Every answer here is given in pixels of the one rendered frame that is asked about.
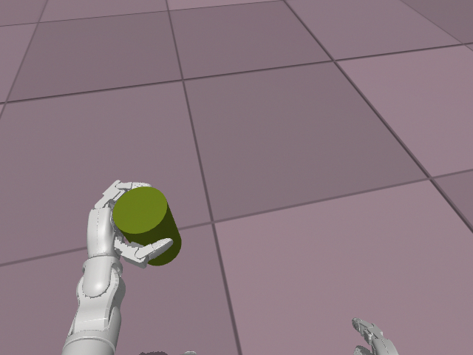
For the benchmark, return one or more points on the can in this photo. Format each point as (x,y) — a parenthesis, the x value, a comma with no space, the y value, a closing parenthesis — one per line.
(143,216)

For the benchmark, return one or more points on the left robot arm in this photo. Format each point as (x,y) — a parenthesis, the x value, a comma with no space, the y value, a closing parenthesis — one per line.
(96,325)

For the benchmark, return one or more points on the right robot hand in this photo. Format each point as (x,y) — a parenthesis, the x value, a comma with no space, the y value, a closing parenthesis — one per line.
(373,335)

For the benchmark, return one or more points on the left robot hand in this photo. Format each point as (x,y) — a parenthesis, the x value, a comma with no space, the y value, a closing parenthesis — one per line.
(103,237)

